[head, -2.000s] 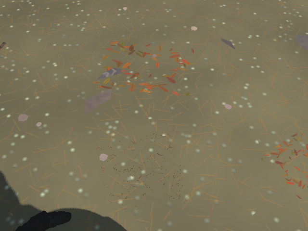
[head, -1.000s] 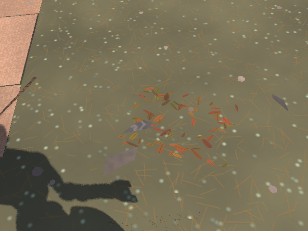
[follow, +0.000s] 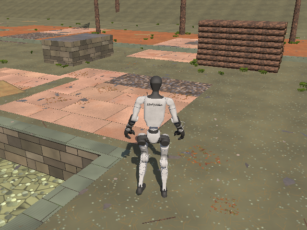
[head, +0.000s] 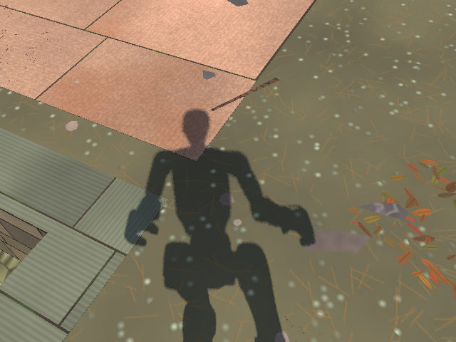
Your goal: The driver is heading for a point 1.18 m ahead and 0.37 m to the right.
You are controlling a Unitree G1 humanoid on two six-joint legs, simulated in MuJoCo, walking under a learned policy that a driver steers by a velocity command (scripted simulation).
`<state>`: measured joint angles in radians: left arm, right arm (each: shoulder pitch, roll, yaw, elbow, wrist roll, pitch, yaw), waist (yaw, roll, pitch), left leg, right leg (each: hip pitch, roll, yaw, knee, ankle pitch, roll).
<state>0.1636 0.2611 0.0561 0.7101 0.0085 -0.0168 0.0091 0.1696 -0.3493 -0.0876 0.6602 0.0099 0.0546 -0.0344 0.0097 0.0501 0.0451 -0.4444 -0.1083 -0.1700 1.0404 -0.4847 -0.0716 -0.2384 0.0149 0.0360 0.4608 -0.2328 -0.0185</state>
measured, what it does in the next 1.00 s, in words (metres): walks ahead: left foot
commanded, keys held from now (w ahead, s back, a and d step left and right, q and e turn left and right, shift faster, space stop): no key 0.46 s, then w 0.54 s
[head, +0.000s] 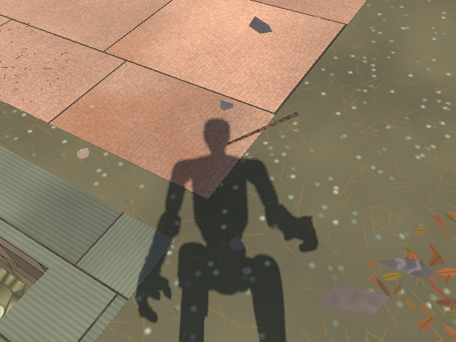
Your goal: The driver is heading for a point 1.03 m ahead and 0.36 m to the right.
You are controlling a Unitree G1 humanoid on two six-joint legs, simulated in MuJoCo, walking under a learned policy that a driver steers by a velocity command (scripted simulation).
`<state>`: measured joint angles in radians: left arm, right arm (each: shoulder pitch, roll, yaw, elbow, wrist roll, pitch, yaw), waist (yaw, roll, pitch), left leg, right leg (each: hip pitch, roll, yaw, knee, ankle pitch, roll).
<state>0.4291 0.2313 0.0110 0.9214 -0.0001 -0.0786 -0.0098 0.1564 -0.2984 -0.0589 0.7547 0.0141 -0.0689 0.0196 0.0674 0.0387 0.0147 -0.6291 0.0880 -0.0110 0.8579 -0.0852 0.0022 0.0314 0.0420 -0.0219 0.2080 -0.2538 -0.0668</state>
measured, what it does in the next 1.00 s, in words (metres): walks ahead, turning right: left foot, then right foot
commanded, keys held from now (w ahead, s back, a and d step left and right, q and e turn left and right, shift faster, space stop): w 0.08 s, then w+e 0.92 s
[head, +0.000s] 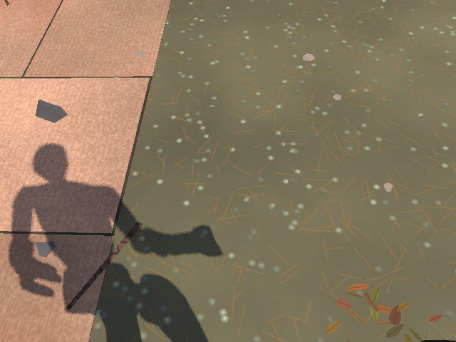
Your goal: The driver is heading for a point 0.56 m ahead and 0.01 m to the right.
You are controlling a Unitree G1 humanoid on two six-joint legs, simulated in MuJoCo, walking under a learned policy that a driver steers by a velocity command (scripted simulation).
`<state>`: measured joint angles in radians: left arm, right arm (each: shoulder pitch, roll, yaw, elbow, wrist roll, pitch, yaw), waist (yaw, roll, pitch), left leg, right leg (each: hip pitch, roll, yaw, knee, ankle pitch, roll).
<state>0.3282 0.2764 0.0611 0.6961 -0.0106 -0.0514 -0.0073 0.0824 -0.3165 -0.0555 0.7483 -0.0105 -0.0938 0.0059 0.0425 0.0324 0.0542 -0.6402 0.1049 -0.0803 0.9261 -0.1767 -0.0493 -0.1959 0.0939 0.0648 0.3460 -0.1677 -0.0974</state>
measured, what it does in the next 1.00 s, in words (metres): walks ahead, turning right: left foot, then right foot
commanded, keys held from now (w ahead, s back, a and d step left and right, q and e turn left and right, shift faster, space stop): w+e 0.38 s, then w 0.18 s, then no key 0.44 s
